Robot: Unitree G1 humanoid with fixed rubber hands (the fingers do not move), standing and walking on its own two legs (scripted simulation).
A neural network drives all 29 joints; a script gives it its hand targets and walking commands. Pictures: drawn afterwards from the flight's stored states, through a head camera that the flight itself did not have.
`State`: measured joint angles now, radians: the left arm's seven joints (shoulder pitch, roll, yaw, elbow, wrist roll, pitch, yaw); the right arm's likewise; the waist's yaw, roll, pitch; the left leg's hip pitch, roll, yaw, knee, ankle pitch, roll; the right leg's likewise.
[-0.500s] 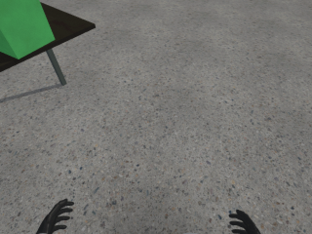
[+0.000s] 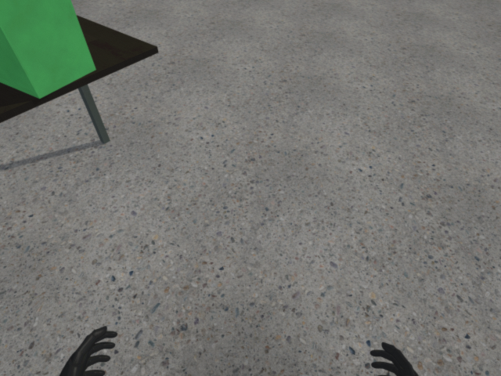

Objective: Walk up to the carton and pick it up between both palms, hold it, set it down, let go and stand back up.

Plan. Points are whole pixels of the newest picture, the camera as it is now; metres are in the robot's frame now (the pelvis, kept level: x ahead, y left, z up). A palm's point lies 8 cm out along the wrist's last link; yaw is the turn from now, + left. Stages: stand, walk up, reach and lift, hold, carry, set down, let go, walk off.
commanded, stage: stand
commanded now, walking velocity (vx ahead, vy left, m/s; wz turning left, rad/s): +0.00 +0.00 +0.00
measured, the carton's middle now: (28, 34) +0.98 +0.64 +0.11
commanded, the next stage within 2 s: none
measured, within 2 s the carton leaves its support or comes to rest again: neither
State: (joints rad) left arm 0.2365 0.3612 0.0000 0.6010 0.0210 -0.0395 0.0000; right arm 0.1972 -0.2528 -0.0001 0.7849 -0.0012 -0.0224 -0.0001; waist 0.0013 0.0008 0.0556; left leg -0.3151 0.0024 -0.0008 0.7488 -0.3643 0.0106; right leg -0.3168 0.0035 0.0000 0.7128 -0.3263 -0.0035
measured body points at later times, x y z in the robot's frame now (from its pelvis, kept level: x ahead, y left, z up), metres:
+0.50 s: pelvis +0.00 +0.02 +0.00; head +0.00 +0.03 +0.45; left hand +0.15 +0.30 -0.08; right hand +0.13 -0.24 -0.10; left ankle +0.03 +0.11 -0.71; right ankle +0.04 -0.13 -0.71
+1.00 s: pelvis +0.01 +0.02 +0.01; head +0.01 +0.04 +0.46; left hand +0.14 +0.30 -0.09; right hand +0.13 -0.24 -0.10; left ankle +0.03 +0.11 -0.71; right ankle +0.04 -0.13 -0.71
